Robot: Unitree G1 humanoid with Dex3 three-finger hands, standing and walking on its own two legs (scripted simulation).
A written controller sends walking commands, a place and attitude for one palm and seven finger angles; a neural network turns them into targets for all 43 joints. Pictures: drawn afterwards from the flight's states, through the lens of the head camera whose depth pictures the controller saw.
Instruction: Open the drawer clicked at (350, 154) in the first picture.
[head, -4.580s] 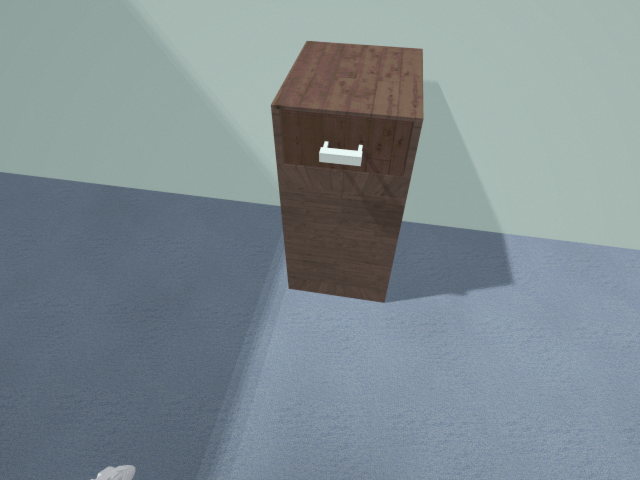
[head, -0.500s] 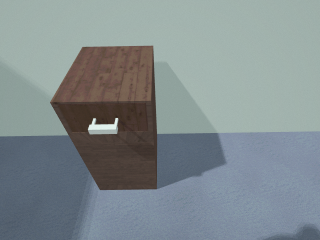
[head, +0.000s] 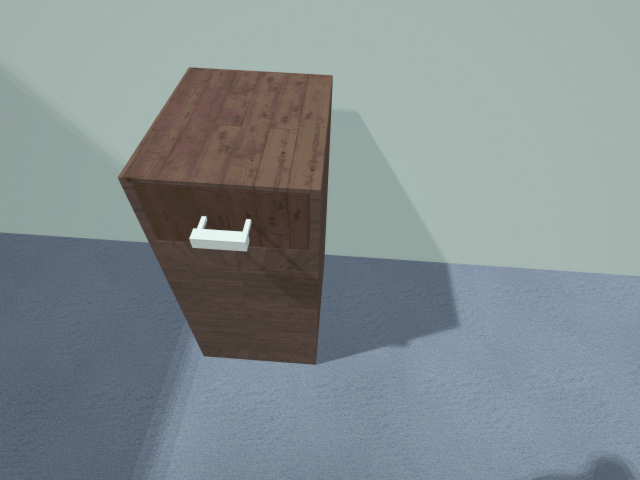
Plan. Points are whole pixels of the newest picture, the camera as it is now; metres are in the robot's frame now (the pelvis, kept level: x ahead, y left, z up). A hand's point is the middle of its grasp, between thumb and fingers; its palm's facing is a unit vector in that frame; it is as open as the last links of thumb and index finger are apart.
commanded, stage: look again from close up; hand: left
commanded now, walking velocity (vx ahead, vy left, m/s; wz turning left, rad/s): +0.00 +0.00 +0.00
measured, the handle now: (222, 231) +0.56 +0.24 -0.09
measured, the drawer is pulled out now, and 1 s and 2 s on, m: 0.00 0.00 0.00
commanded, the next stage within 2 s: shuffle to correct the standing spot in 0.46 s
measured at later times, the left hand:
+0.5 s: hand out of the picture -0.02 +0.24 -0.18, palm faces -0.01 -0.98 -0.21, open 7.4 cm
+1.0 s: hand out of the picture -0.02 +0.16 -0.18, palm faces +0.07 -0.99 -0.15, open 7.4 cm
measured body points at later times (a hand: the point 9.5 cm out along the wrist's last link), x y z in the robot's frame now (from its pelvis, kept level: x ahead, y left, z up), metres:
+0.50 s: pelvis -0.03 +0.06 +0.00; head -0.03 +0.06 +0.45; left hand -0.02 +0.29 -0.16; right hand -0.05 -0.15 -0.16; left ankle -0.02 +0.14 -0.74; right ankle -0.03 -0.07 -0.74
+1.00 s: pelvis +0.05 +0.02 -0.01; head +0.08 +0.02 +0.44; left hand -0.03 +0.21 -0.16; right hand +0.06 -0.20 -0.17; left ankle +0.02 +0.13 -0.71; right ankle -0.03 -0.07 -0.74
